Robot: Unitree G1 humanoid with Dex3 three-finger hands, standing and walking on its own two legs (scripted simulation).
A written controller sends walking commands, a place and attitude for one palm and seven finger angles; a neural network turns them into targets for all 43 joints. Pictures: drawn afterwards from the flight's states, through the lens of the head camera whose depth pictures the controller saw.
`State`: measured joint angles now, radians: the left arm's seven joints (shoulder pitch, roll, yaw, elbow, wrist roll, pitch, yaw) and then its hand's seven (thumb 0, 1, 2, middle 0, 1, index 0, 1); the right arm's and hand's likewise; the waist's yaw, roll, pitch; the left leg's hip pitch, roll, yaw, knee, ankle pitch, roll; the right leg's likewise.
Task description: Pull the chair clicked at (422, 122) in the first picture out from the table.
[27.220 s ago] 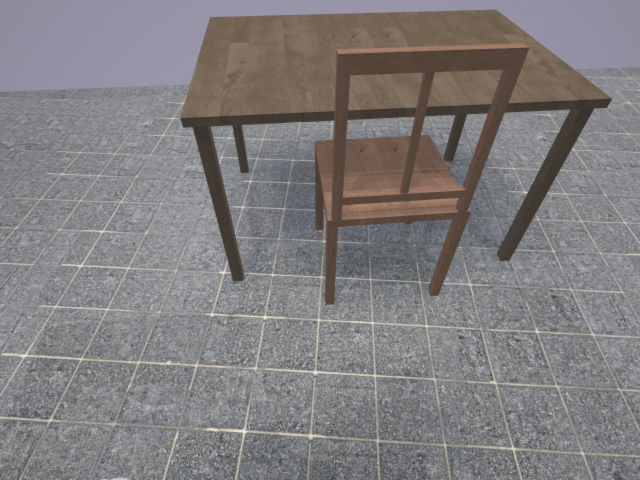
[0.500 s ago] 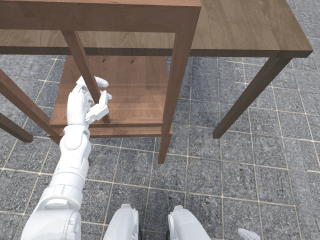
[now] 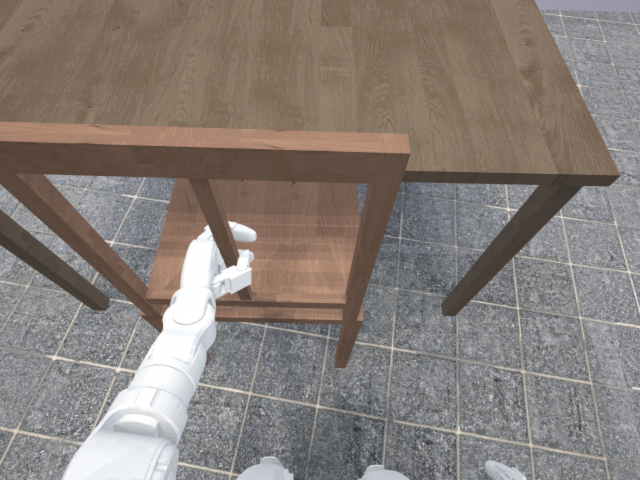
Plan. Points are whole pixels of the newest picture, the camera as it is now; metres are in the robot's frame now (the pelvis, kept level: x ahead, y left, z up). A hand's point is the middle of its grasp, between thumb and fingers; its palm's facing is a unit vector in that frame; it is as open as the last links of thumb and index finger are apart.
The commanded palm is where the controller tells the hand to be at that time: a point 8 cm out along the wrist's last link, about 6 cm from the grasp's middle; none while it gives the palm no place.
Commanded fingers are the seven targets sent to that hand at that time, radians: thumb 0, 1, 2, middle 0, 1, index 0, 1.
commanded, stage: step backward, pulling the chair out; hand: left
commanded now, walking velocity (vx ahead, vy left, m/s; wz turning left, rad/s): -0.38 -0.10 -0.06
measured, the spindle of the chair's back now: (228, 250) +0.42 +0.12 -0.03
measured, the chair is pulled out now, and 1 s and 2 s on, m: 0.02 0.17 0.25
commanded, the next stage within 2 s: none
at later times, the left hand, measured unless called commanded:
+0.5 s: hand (248, 301) +0.34 +0.09 -0.04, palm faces -0.10 -0.99 -0.12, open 5.1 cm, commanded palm +0.33 +0.14 -0.04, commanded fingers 0.00 0.90 0.90 -0.50 -1.45 -0.50 -1.45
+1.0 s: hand (239, 378) +0.25 +0.10 -0.04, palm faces -0.08 -0.99 -0.14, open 5.2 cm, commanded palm +0.26 +0.15 -0.03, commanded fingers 0.00 0.90 0.90 -0.50 -1.45 -0.50 -1.45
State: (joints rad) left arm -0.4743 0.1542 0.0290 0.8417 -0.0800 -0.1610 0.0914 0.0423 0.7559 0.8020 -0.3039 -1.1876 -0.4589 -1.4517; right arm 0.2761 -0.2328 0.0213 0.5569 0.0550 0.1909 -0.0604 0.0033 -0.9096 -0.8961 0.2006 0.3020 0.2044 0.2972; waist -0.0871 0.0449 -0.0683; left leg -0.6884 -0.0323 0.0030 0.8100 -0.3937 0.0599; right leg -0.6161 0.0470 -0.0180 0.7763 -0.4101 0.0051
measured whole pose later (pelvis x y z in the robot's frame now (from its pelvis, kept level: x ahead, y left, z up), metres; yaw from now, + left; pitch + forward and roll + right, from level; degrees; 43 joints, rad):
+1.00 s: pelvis -0.10 +0.00 +0.02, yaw -2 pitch +3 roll -2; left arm -0.45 0.13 -0.04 1.06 -0.09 -0.22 0.08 0.05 0.72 0.81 -0.32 -1.17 -0.49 -1.45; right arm 0.26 -0.28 -0.02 0.76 0.06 -0.02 -0.12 0.00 -0.91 -0.90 0.20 0.30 0.21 0.30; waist -0.06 0.05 0.07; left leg -0.46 -0.01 0.03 0.56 -0.16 0.06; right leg -0.40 0.05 -0.02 0.52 -0.19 -0.01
